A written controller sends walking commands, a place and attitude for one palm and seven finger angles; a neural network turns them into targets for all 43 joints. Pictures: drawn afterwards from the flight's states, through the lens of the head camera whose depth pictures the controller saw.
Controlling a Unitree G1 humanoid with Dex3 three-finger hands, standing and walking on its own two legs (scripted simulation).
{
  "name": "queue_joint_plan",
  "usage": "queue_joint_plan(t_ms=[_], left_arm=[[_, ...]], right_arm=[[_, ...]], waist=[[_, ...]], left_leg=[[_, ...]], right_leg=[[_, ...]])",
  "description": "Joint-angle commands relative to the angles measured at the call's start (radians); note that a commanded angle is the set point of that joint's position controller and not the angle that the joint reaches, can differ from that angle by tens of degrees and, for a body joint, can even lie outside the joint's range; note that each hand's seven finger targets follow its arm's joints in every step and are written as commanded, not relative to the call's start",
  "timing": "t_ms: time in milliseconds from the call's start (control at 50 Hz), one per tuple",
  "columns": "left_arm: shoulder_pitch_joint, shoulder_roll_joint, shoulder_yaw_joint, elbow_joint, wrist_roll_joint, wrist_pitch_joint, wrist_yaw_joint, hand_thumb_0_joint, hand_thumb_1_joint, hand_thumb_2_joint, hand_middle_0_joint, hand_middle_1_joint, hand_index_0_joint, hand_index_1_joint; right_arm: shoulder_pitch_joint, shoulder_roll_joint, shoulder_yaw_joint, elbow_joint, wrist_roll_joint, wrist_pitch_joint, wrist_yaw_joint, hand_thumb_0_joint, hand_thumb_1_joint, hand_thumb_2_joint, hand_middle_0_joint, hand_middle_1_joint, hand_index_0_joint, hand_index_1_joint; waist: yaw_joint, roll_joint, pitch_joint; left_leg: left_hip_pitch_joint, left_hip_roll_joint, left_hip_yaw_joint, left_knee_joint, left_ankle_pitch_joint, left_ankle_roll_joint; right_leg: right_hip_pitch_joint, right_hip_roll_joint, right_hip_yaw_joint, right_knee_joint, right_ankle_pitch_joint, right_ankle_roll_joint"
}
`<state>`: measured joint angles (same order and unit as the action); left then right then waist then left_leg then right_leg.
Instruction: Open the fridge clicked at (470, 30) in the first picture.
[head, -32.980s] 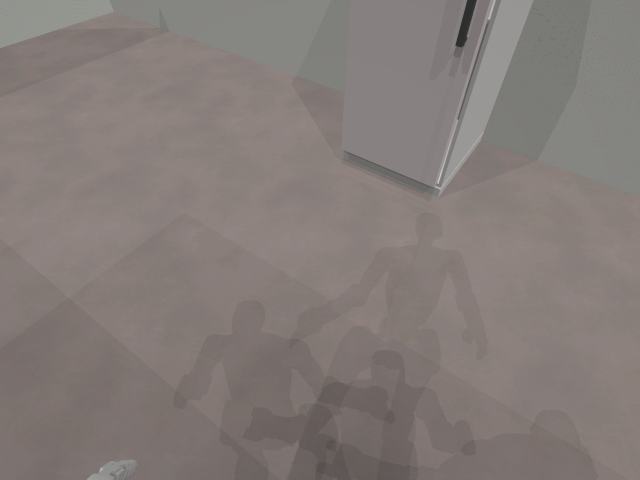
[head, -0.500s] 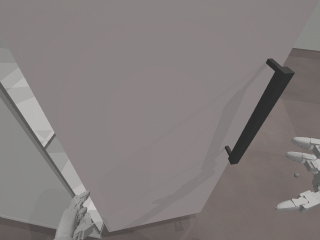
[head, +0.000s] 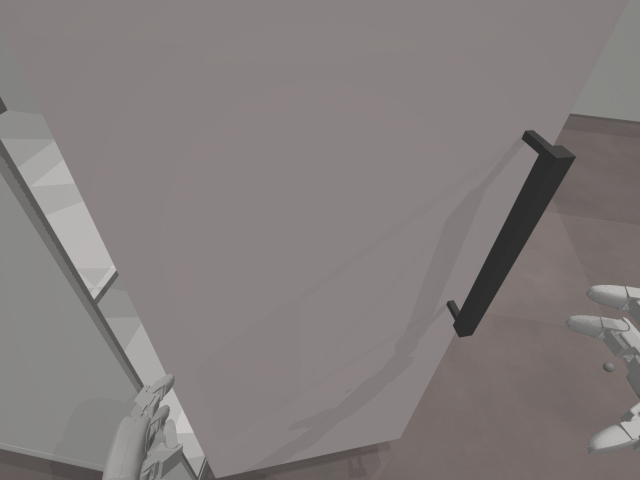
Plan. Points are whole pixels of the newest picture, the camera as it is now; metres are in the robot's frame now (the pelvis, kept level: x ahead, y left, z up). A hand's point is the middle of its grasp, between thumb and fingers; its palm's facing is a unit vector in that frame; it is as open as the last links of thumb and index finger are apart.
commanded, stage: draw the hand back to the body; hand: right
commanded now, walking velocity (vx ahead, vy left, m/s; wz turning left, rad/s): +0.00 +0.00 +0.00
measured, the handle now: (491, 249) +0.38 -0.21 +0.13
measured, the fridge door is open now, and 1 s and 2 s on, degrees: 68 68 68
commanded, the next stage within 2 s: step back with the hand held close in 1.32 s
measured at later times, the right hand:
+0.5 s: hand out of the picture +0.19 -0.29 +0.15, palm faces +0.46 +0.82 -0.35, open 13.1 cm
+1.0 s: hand out of the picture +0.20 -0.27 +0.18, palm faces +0.47 +0.79 -0.40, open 8.3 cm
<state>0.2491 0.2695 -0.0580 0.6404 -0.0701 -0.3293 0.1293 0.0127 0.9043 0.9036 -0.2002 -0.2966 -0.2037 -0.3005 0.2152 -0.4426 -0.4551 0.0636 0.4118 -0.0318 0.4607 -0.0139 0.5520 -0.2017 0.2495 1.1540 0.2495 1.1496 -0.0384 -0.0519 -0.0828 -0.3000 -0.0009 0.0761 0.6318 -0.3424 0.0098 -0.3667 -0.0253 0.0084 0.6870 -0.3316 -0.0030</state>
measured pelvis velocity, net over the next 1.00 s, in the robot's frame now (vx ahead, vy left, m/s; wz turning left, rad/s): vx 0.01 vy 0.00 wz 0.01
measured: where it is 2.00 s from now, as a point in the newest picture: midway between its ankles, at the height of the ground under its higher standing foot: outside the picture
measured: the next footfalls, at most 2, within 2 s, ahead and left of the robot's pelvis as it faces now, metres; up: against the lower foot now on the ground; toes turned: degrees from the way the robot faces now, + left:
none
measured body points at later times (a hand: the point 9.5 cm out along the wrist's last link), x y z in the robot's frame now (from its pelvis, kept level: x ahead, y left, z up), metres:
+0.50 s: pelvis +0.00 -0.02 +0.01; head -0.03 -0.01 +0.46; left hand +0.19 +0.19 -0.06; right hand +0.16 -0.33 +0.17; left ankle -0.01 +0.11 -0.72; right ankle +0.02 -0.12 -0.72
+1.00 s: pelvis +0.01 +0.00 +0.02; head -0.02 +0.02 +0.47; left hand +0.20 +0.23 -0.06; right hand +0.17 -0.31 +0.20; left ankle -0.01 +0.11 -0.72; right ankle +0.02 -0.12 -0.72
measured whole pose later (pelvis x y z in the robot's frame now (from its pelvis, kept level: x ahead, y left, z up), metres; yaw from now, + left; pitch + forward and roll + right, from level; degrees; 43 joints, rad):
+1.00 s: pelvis +0.01 +0.00 +0.02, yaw +1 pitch -4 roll +1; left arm 0.21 0.24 -0.01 0.67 -0.01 -0.16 0.08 0.01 0.91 0.90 -0.20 -0.30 -0.20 -0.30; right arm 0.46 -0.37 -0.35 -0.36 0.07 -0.08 -0.11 0.01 -0.68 -0.80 0.21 0.43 0.21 0.42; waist -0.08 -0.06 -0.01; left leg -0.09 0.01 0.05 0.44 -0.28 0.00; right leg -0.14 -0.01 -0.02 0.48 -0.26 -0.01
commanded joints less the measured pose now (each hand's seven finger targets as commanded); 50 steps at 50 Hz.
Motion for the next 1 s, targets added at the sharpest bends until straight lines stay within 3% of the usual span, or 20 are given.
queue_joint_plan(t_ms=[0,40,120,200,220,240,260,280,320,380,400,460,640,700,780,880,980], left_arm=[[-0.143,0.12,0.046,-0.183,-0.007,-0.069,-0.003,0.0,0.9,0.9,-0.2,-0.3,-0.2,-0.3],[-0.133,0.117,0.049,-0.197,-0.013,-0.073,-0.005,0.0,0.9,0.9,-0.2,-0.3,-0.2,-0.3],[-0.128,0.117,0.047,-0.188,-0.01,-0.086,0.002,0.0,0.9,0.9,-0.2,-0.3,-0.2,-0.3],[-0.145,0.119,0.04,-0.17,-0.008,-0.095,0.012,0.0,0.9,0.9,-0.2,-0.3,-0.2,-0.3],[-0.136,0.116,0.04,-0.17,-0.01,-0.094,0.013,0.0,0.9,0.9,-0.2,-0.3,-0.2,-0.3],[-0.138,0.1,0.049,-0.154,0.036,-0.062,-0.007,0.0,0.9,0.9,-0.2,-0.3,-0.2,-0.3],[-0.134,0.09,0.048,-0.156,0.04,-0.052,-0.015,0.0,0.9,0.9,-0.2,-0.3,-0.2,-0.3],[-0.131,0.085,0.05,-0.15,0.038,-0.032,-0.022,0.0,0.9,0.9,-0.2,-0.3,-0.2,-0.3],[-0.135,0.089,0.056,-0.145,0.041,0.004,-0.028,0.0,0.9,0.9,-0.2,-0.3,-0.2,-0.3],[-0.154,0.081,0.058,-0.143,0.046,0.021,-0.029,0.0,0.9,0.9,-0.2,-0.3,-0.2,-0.3],[-0.156,0.088,0.059,-0.132,0.049,0.031,-0.026,0.0,0.9,0.9,-0.2,-0.3,-0.2,-0.3],[-0.163,0.079,0.061,-0.132,0.051,0.049,-0.028,0.0,0.9,0.9,-0.2,-0.3,-0.2,-0.3],[-0.181,0.072,0.068,-0.129,0.055,0.093,-0.041,0.0,0.9,0.9,-0.2,-0.3,-0.2,-0.3],[-0.188,0.074,0.072,-0.13,0.057,0.102,-0.039,0.0,0.9,0.9,-0.2,-0.3,-0.2,-0.3],[-0.186,0.068,0.074,-0.139,0.055,0.111,-0.043,0.0,0.9,0.9,-0.2,-0.3,-0.2,-0.3],[-0.189,0.064,0.079,-0.141,0.054,0.113,-0.043,0.0,0.9,0.9,-0.2,-0.3,-0.2,-0.3],[-0.186,0.065,0.081,-0.137,0.055,0.115,-0.04,0.0,0.9,0.9,-0.2,-0.3,-0.2,-0.3]], right_arm=[[-0.052,-0.236,-0.165,-0.233,0.03,-0.023,-0.04,0.0,0.55,-0.2,0.25,1.15,0.25,1.15],[-0.049,-0.221,-0.145,-0.289,0.029,-0.009,-0.051,0.0,0.55,-0.2,0.25,1.15,0.25,1.15],[-0.073,-0.193,-0.099,-0.377,0.008,-0.003,-0.079,0.0,0.55,-0.2,0.25,1.15,0.25,1.15],[-0.102,-0.219,-0.108,-0.423,-0.011,0.003,-0.096,0.0,0.405,-0.27,0.245,1.065,0.245,1.065],[-0.094,-0.197,-0.091,-0.414,-0.01,0.008,-0.096,0.0,0.369,-0.287,0.244,1.044,0.244,1.044],[-0.109,-0.291,-0.102,-0.548,-0.204,-0.035,-0.307,0.0,0.332,-0.305,0.242,1.023,0.242,1.023],[0.008,-0.145,-0.023,-0.498,-0.223,-0.029,-0.393,0.0,0.296,-0.322,0.241,1.001,0.241,1.001],[0.054,-0.11,0.008,-0.498,-0.252,-0.033,-0.453,0.0,0.26,-0.34,0.24,0.98,0.24,0.98],[0.069,-0.119,0.018,-0.55,-0.289,-0.053,-0.522,0.0,0.188,-0.375,0.237,0.938,0.237,0.938],[0.038,-0.131,0.02,-0.607,-0.32,-0.079,-0.571,0.0,0.079,-0.428,0.234,0.874,0.234,0.874],[0.035,-0.139,0.016,-0.597,-0.327,-0.083,-0.581,0.0,0.043,-0.445,0.232,0.853,0.232,0.853],[0.042,-0.129,0.02,-0.585,-0.339,-0.092,-0.593,0.0,-0.066,-0.497,0.229,0.789,0.229,0.789],[0.098,-0.116,0.015,-0.597,-0.344,-0.106,-0.592,0.0,-0.393,-0.655,0.218,0.598,0.218,0.598],[0.133,-0.131,-0.011,-0.583,-0.341,-0.108,-0.592,0.0,-0.501,-0.707,0.214,0.534,0.214,0.534],[0.125,-0.138,-0.022,-0.621,-0.341,-0.114,-0.588,0.0,-0.646,-0.777,0.209,0.449,0.209,0.449],[0.13,-0.134,-0.019,-0.651,-0.341,-0.118,-0.588,0.0,-0.827,-0.865,0.202,0.342,0.202,0.342],[0.145,-0.128,-0.019,-0.625,-0.339,-0.118,-0.589,0.0,-0.9,-0.9,0.2,0.3,0.2,0.3]], waist=[[-0.04,-0.012,-0.062],[-0.035,-0.043,-0.078],[-0.018,-0.044,-0.059],[-0.02,-0.05,-0.035],[-0.016,-0.045,-0.031],[-0.058,-0.069,0.026],[-0.029,-0.043,0.052],[-0.031,-0.019,0.062],[-0.029,-0.055,0.023],[-0.026,-0.089,0.011],[-0.024,-0.053,0.025],[-0.025,-0.026,0.023],[-0.037,-0.024,0.033],[-0.043,0.017,0.047],[-0.042,-0.025,0.033],[-0.042,-0.031,0.025],[-0.04,0.017,0.044]], left_leg=[[-0.006,0.008,-0.037,-0.12,0.171,0.001],[-0.015,0.004,-0.029,-0.115,0.162,0.001],[-0.036,-0.001,-0.021,-0.125,0.134,0.001],[-0.036,0.0,-0.02,-0.137,0.105,0.004],[-0.036,-0.003,-0.012,-0.134,0.105,0.005],[0.006,0.012,-0.049,-0.192,0.101,0.015],[-0.004,0.022,-0.036,-0.19,0.092,0.014],[0.009,0.026,-0.031,-0.183,0.079,0.014],[0.039,0.032,-0.04,-0.194,0.085,0.016],[0.064,0.037,-0.042,-0.194,0.082,0.016],[0.074,0.036,-0.041,-0.206,0.081,0.016],[0.09,0.036,-0.037,-0.212,0.104,0.013],[0.142,0.04,-0.036,-0.237,0.184,0.014],[0.151,0.04,-0.033,-0.251,0.198,0.013],[0.152,0.044,-0.04,-0.255,0.224,0.012],[0.149,0.046,-0.042,-0.266,0.244,0.01],[0.138,0.047,-0.044,-0.274,0.246,0.007]], right_leg=[[0.069,0.017,0.033,-0.115,0.172,-0.026],[0.088,0.017,0.034,-0.123,0.167,-0.025],[0.113,0.012,0.042,-0.135,0.144,-0.028],[0.128,0.006,0.056,-0.154,0.117,-0.027],[0.13,0.008,0.06,-0.162,0.118,-0.024],[0.08,0.005,0.062,-0.187,0.114,-0.02],[0.09,-0.002,0.056,-0.206,0.086,-0.01],[0.092,-0.011,0.065,-0.221,0.057,-0.006],[0.129,-0.011,0.051,-0.229,0.06,-0.013],[0.164,-0.014,0.054,-0.264,0.042,-0.013],[0.164,-0.017,0.055,-0.273,0.047,-0.017],[0.192,-0.019,0.051,-0.285,0.093,-0.016],[0.235,-0.025,0.035,-0.302,0.222,-0.013],[0.232,-0.024,0.025,-0.3,0.241,-0.019],[0.249,-0.022,0.013,-0.288,0.262,-0.02],[0.268,-0.021,0.001,-0.276,0.282,-0.022],[0.267,-0.022,-0.002,-0.272,0.275,-0.028]])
